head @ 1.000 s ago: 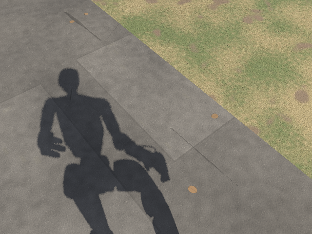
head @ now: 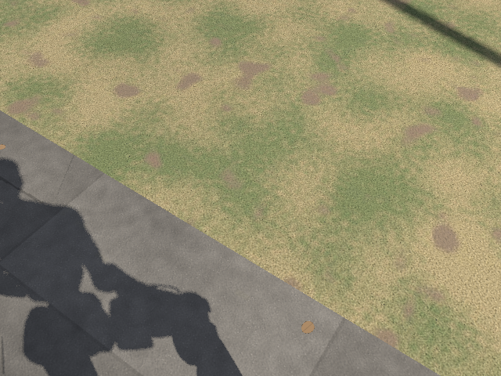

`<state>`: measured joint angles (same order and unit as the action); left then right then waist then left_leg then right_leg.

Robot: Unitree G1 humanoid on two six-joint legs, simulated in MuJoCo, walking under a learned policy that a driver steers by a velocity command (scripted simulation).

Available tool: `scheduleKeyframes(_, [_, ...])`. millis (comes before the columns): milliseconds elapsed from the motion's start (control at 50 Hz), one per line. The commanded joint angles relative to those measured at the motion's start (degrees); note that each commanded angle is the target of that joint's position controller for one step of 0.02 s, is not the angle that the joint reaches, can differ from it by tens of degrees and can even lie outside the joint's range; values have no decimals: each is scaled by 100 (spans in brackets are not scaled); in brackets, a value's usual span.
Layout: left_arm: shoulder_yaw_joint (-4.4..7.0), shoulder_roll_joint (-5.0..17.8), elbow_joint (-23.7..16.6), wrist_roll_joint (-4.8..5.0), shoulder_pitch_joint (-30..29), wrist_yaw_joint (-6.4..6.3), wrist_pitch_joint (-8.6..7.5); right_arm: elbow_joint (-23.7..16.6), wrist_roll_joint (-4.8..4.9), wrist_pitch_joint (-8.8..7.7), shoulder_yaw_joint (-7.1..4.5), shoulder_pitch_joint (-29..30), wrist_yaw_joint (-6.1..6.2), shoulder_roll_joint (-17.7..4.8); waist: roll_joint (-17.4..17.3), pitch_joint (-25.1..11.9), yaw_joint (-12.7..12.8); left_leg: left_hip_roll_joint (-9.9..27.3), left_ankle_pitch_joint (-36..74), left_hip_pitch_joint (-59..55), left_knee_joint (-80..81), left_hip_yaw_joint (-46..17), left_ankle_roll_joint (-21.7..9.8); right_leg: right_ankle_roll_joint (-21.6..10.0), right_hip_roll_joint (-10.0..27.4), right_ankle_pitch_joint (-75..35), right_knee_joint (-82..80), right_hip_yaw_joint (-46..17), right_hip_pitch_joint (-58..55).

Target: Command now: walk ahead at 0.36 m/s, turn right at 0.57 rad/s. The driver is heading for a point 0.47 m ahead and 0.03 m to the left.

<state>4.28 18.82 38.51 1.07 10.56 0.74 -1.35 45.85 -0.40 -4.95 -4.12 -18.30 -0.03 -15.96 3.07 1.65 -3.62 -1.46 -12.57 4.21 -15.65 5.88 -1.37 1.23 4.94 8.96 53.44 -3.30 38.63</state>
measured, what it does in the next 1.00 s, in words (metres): walks ahead: right foot, then left foot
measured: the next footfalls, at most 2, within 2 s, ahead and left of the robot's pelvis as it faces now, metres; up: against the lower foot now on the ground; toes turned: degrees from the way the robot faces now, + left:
right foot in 0.18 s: +0.25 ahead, -0.14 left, +0.00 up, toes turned -7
left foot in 0.66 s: +0.19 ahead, +0.09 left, +0.00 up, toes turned +6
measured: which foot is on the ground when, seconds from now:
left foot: down 0.00-0.18, up 0.20-0.64, down 0.66-1.00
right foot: up 0.00-0.16, down 0.18-0.64, up 0.66-1.00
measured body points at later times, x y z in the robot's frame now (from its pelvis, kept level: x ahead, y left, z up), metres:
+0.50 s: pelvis +0.15 -0.04 -0.01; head +0.18 -0.04 +0.44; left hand +0.33 +0.20 -0.11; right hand +0.24 -0.32 -0.13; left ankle +0.18 +0.11 -0.71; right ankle +0.22 -0.13 -0.75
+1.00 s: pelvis +0.27 +0.01 +0.00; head +0.30 +0.06 +0.45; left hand +0.44 +0.31 -0.10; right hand +0.33 -0.27 -0.10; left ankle +0.15 +0.09 -0.75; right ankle +0.46 -0.12 -0.70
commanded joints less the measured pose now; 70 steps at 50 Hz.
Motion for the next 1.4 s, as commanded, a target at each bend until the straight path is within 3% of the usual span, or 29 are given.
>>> scheduleKeyframes(20, [-73,-31,-477,-53,-282,122,-101,-420,31,-40,-186,653,80,-922,-699,82,168,1328,3104,301,403,-211,-762,-10,-35,-954,-1028,245,-378])
scheduleKeyframes(100, [16,172,-706,-40,-588,284,-61,-277,181,78,-247,473,141,-1168,-794,-115,174,1501,3550,-172,-154,31,-543,-260,-251,-850,-1755,439,-859])
scheduleKeyframes(160, [266,610,-524,-105,423,264,-40,-283,284,169,-260,469,188,-1189,-632,-713,781,1321,4281,-52,-1914,216,-263,-682,-726,-826,-2444,610,-2458])
scheduleKeyframes(180, [369,932,-450,-125,897,135,-21,-275,142,147,-161,189,160,-979,-61,-1096,979,968,2889,821,-3264,318,23,-955,-316,-2600,-2639,37,-3729])
scheduleKeyframes(200, [308,1322,-600,-226,715,-17,8,-384,-240,95,91,-516,26,-285,1520,-1807,366,227,-2879,2843,-5454,160,394,-1932,1434,-6020,-1842,-1989,-5659])
scheduleKeyframes(220, [153,920,-771,-257,767,18,-8,-114,-9,86,119,-816,-69,-726,856,-3291,710,182,-3135,2822,-6266,-1083,400,-2640,2185,-4934,-2356,-3137,-5818])
scheduleKeyframes(240, [51,540,-652,-246,620,73,-5,-112,235,167,-8,-163,-91,-1061,180,-2600,854,470,-2617,2951,-6139,-1147,388,-2299,1685,-4169,-2632,-2305,-5146])
scheduleKeyframes(300, [-110,153,-401,-207,-303,81,-59,-129,149,458,52,242,83,-772,-19,-1082,309,869,-1778,2343,-4800,-1063,519,-1626,999,-2544,-3255,-1049,-2871])
scheduleKeyframes(360, [-53,239,-241,-363,-736,38,-133,86,83,627,79,-191,199,-572,283,-889,38,714,-1266,1332,-3903,-845,651,-1564,788,-2125,-3657,-317,-1881])
scheduleKeyframes(520, [102,481,128,-203,-642,-255,96,-311,98,776,-24,680,205,-665,263,-457,391,728,-1063,1939,-3473,-629,410,-1580,1243,3,-4011,-312,-2442])
scheduleKeyframes(620, [189,607,245,51,-808,-245,225,-59,128,751,-91,-4,19,-599,257,-628,15,322,-473,683,-1749,-52,-99,-1099,1026,1450,-3641,197,-2229])
scheduleKeyframes(640, [150,399,265,76,-845,-236,225,107,126,745,-152,-347,8,-705,12,-499,-99,284,-657,232,-1274,-245,-348,-777,744,2017,-3057,506,-1783])
scheduleKeyframes(660, [55,-34,201,-17,-923,-173,199,201,138,716,-261,-781,76,-1094,-1281,-347,-143,1334,-1455,-312,-351,-1962,-874,-257,119,2291,-1138,1249,-695])
scheduleKeyframes(680, [68,-8,-160,-46,-1430,-153,79,15,83,584,-367,-748,52,-1780,-2033,113,-220,2289,-2496,-295,540,-4508,-1793,-40,-814,2749,-150,764,981])
scheduleKeyframes(700, [160,350,-180,21,-1670,-115,-72,-160,-89,399,-272,-372,50,-1441,-1402,251,-179,2275,-2608,-210,864,-4479,-1767,-146,-502,2212,311,10,1155])
scheduleKeyframes(720, [226,513,-83,71,-1446,-83,-155,-213,-65,270,-217,-49,81,-1239,-1324,313,89,2081,-2358,-229,805,-3965,-1463,-224,-348,1484,233,-91,1165])
scheduleKeyframes(780, [252,419,190,-120,-1334,-85,-283,-185,127,185,-111,-101,160,-884,-999,121,152,1545,-1054,-427,696,-2939,-1004,-88,-244,265,-254,-45,744])
scheduleKeyframes(960, [49,-25,63,-75,-2001,99,-416,-32,93,275,-165,-744,242,-948,-1200,161,-151,1029,2031,-106,58,-1844,-778,172,-613,-972,-2214,282,-465])
scheduleKeyframes(1040, [84,238,139,-79,-1732,175,-460,-61,102,363,-173,-658,253,-967,-1237,-12,-36,1177,2765,-227,-497,-2098,-667,-79,-678,-872,-2572,297,-1124])
scheduleKeyframes(1080, [156,438,390,-184,-1018,140,-529,-126,123,349,-148,-422,268,-907,-1205,-347,352,960,3719,-337,-1224,-2035,-477,-353,-751,-1400,-3145,422,-2039])
scheduleKeyframes(1100, [201,673,496,-277,-495,107,-572,-181,65,314,-99,-426,255,-774,-1023,-881,559,713,3497,19,-1908,-1926,-266,-631,-280,-2606,-3060,60,-3179])
scheduleKeyframes(1120, [273,1108,580,-394,130,64,-563,-307,-66,269,7,-756,239,-475,70,-1804,563,198,1403,1444,-3460,-1759,50,-1321,970,-4814,-2382,-1180,-5239])
scheduleKeyframes(1140, [197,815,748,-284,400,100,-450,-145,18,257,68,-1444,221,-309,1208,-2636,469,-403,-2838,2276,-4935,-1690,320,-2172,1996,-5276,-2512,-2570,-6028])
scheduleKeyframes(1160, [117,538,750,-86,238,128,-380,-34,137,312,-86,-1240,212,-912,597,-2184,541,-159,-2759,2462,-5454,-1874,394,-2046,1767,-3799,-2875,-2453,-5296])
scheduleKeyframes(1180, [44,349,687,-64,-245,106,-325,-132,194,382,-130,-690,229,-999,363,-1389,500,47,-2456,2732,-5498,-1641,434,-1786,1455,-2913,-3080,-1846,-4563])
scheduleKeyframes(1220, [-129,-40,688,-144,-896,88,-250,-181,70,567,-111,-303,299,-777,126,-670,253,440,-1943,2275,-4655,-1416,534,-1487,976,-1903,-3525,-1146,-3114])
scheduleKeyframes(1300, [-63,238,899,-235,-1098,7,-145,-142,15,623,54,-324,312,-275,548,-659,104,429,-1196,915,-2627,-918,574,-1404,588,-1925,-3721,-502,-2227])
scheduleKeyframes(1360, [-104,253,988,-118,-1123,-39,-68,-9,-19,634,39,-327,249,-343,308,-806,-25,298,444,-22,-1323,-715,392,-1140,476,-530,-3600,-367,-2025])
scheduleKeyframes(1400, [-229,-25,1132,-183,-842,-2,-59,-257,-137,670,7,149,258,-672,-164,-454,171,830,861,-152,-714,-1371,97,-487,66,1311,-3474,-208,-1639])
